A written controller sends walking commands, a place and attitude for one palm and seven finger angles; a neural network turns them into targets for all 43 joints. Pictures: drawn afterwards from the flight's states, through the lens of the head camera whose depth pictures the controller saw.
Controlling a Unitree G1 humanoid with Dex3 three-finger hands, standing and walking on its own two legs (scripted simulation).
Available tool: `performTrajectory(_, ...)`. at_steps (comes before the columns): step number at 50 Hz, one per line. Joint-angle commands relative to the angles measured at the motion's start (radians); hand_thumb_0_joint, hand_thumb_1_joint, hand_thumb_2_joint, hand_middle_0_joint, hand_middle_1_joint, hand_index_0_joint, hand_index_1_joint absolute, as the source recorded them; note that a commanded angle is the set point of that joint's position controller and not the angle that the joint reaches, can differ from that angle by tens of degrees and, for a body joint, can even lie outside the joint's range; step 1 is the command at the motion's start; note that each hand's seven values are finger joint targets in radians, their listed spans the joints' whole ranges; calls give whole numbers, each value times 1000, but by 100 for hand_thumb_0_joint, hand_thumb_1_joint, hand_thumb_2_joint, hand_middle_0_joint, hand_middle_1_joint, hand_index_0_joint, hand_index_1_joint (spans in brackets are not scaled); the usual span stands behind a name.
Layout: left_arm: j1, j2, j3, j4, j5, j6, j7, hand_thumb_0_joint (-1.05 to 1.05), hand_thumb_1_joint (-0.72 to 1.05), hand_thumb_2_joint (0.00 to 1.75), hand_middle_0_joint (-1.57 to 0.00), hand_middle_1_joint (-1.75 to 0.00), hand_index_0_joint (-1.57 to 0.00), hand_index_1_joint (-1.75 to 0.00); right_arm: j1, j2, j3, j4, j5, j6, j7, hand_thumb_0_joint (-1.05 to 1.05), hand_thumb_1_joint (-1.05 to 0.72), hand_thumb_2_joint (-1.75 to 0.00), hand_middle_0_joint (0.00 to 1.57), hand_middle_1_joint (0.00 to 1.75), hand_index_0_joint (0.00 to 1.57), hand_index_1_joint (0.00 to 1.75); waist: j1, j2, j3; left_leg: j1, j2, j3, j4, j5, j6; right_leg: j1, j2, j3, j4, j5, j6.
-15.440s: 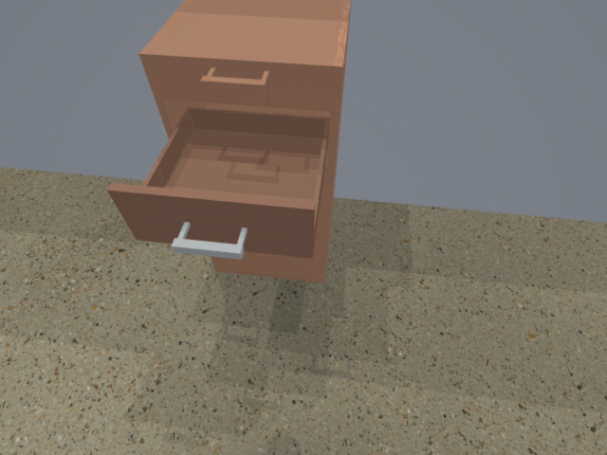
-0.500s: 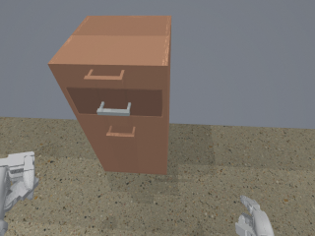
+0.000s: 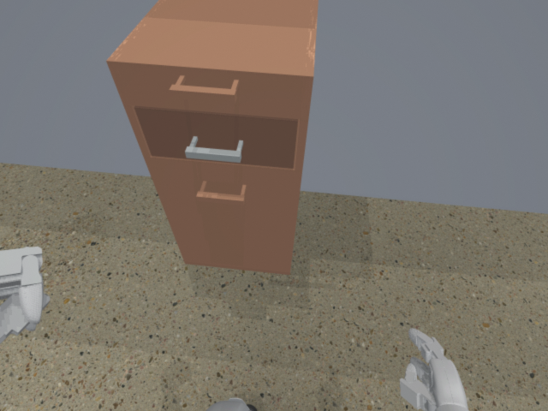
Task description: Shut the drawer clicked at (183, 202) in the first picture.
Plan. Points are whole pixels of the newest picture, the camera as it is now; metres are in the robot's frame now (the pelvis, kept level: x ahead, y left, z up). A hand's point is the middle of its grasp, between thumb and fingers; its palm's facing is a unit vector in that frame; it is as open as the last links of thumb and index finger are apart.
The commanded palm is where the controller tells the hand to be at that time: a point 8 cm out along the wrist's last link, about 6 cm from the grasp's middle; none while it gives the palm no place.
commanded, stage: step back with the hand held close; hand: left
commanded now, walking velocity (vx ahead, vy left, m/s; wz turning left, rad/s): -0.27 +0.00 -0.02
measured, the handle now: (215, 148) +0.69 +0.19 -0.08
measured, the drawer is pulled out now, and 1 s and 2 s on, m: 0.00 0.00 0.00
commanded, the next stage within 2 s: stop stepping back and stand still in 0.46 s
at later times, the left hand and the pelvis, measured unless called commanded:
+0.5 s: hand out of the picture +0.11 +0.23 +0.18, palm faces +0.31 -0.83 -0.47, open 3.2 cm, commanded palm +0.06 +0.28 +0.19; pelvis -0.08 +0.00 -0.01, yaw -3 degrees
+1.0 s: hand out of the picture +0.05 +0.27 +0.17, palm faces +0.38 -0.84 -0.38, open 3.3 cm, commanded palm -0.01 +0.30 +0.19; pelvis -0.15 +0.02 +0.01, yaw -2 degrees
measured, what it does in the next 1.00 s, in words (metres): walks backwards: right foot, then left foot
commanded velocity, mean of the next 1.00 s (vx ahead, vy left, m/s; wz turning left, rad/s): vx -0.14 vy -0.01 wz -0.01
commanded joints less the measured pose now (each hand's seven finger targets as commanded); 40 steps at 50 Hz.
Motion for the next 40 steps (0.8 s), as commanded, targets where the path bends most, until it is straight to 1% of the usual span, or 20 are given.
performTrajectory(1,-11,143,111,-222,-8,-71,20,0,90,90,-140,-160,-140,-160,-64,-144,-73,-141,-8,-65,-4,0,-90,-90,20,30,20,30,-13,-36,-116,-133,69,-89,-117,-403,11,141,-56,156,-124,-150,-37)
performTrajectory(3,-49,160,106,-236,-20,-75,33,0,90,90,-140,-160,-140,-160,-54,-142,-78,-104,-15,-60,0,0,-90,-90,20,30,20,30,-23,-112,-113,97,2,-27,101,-253,-40,-129,-167,258,-285,-249,-96)
performTrajectory(5,-69,139,74,-206,-19,-71,45,0,90,90,-140,-160,-140,-160,-54,-122,-72,-85,-16,-48,4,0,-90,-90,20,30,20,30,-33,-152,-106,176,-8,-20,152,-179,-51,-205,-210,218,-288,-191,-116)
performTrajectory(8,-85,167,93,-217,-18,-80,55,0,90,90,-140,-160,-140,-160,-71,-136,-75,-86,-9,-41,-8,0,-90,-90,20,30,20,30,-35,-44,-75,173,28,-82,-10,-223,-34,-221,-123,108,-220,-220,-67)
performTrajectory(11,-42,163,132,-243,3,-97,47,0,90,90,-140,-160,-140,-160,-103,-167,-67,-118,-14,-68,-16,0,-90,-90,20,30,20,30,-14,283,-108,-308,280,-423,-502,-715,81,232,101,1,295,-157,6)
performTrajectory(12,-66,178,142,-272,9,-100,38,0,90,90,-140,-160,-140,-160,-92,-149,-73,-118,-18,-76,-12,0,-90,-90,20,30,20,30,-11,268,-135,-328,322,-455,-520,-681,107,250,105,23,461,-157,5)
performTrajectory(14,-26,188,158,-253,3,-100,36,0,90,90,-140,-160,-140,-160,-89,-136,-82,-111,-25,-92,4,0,-90,-90,20,30,20,30,-2,135,-176,-185,314,-388,-419,-499,116,144,85,59,492,-224,-7)
performTrajectory(20,49,167,108,-282,-54,-112,16,0,90,90,-140,-160,-140,-160,-45,-111,-63,-36,-37,-114,38,0,-90,-90,20,30,20,30,-3,212,-229,140,205,-183,-379,-237,-33,122,62,-46,-105,-316,-59)
performTrajectory(23,-47,248,167,-279,-48,-142,23,0,90,90,-140,-160,-140,-160,-32,-95,-56,7,-40,-81,32,0,-90,-90,20,30,20,30,-23,-56,-217,352,77,-19,60,-42,-79,-141,-225,216,-364,0,-136)
performTrajectory(24,-98,260,172,-268,-49,-147,30,0,90,90,-140,-160,-140,-160,-56,-81,-40,-1,-44,-91,24,0,-90,-90,20,30,20,30,-22,-79,-200,358,55,34,84,-37,-82,-150,-252,157,-320,196,-126)
performTrajectory(26,-80,191,98,-209,-42,-111,12,0,90,90,-140,-160,-140,-160,-72,-116,-66,-19,-15,-94,9,0,-90,-90,20,30,20,30,-33,-191,-176,378,35,18,84,69,-57,-161,-166,63,-212,278,-66)
performTrajectory(28,-105,200,102,-231,-50,-87,1,0,90,90,-140,-160,-140,-160,-111,-127,-56,-43,-14,-83,-5,0,-90,-90,20,30,20,30,-29,21,-137,373,111,-81,-129,365,-20,-110,-21,-17,-63,178,6)
performTrajectory(29,-59,177,101,-183,-56,-84,-6,0,90,90,-140,-160,-140,-160,-94,-133,-55,-51,-9,-85,0,0,-90,-90,20,30,20,30,-16,110,-139,328,171,-147,-225,298,4,-35,40,-18,11,-18,12)
performTrajectory(30,4,179,119,-151,-59,-83,-8,0,90,90,-140,-160,-140,-160,-88,-125,-56,-59,-15,-89,10,0,-90,-90,20,30,20,30,-5,207,-197,278,226,-246,-355,-49,28,12,64,-5,81,-281,-5)
performTrajectory(32,36,191,154,-233,-61,-62,1,0,90,90,-140,-160,-140,-160,-110,-127,-52,-90,-29,-78,14,0,-90,-90,20,30,20,30,11,261,-172,12,205,-244,-485,-481,-27,207,87,-46,29,-353,-58)
performTrajectory(34,127,213,173,-255,-57,-53,-4,0,90,90,-140,-160,-140,-160,-84,-108,-51,-106,-11,-62,20,0,-90,-90,20,30,20,30,4,63,-191,56,43,-42,-199,-334,-76,171,2,17,-223,-350,-80)
performTrajectory(35,144,221,177,-265,-63,-48,-4,0,90,90,-140,-160,-140,-160,-71,-105,-63,-105,0,-50,22,0,-90,-90,20,30,20,30,-9,-161,-170,217,-34,23,172,-194,-95,-133,-176,216,-383,-510,-141)
performTrajectory(36,109,214,173,-298,-72,-34,8,0,90,90,-140,-160,-140,-160,-73,-112,-69,-94,-3,-41,21,0,-90,-90,20,30,20,30,-3,-258,-113,173,-26,-18,390,-145,-96,-258,-311,345,-433,-540,-226)
performTrajectory(38,6,155,118,-281,-51,-17,18,0,90,90,-140,-160,-140,-160,-61,-93,-51,-69,-9,-40,24,0,-90,-90,20,30,20,30,-31,-156,-89,57,46,-47,356,-171,-73,-152,-301,232,-345,-394,-202)
performTrajectory(40,-24,127,82,-165,-21,-14,43,0,90,90,-140,-160,-140,-160,-54,-110,-44,-44,-4,-78,-6,0,-90,-90,20,30,20,30,-42,-53,-6,176,56,-23,-29,-133,-41,-111,-181,103,-225,-241,-104)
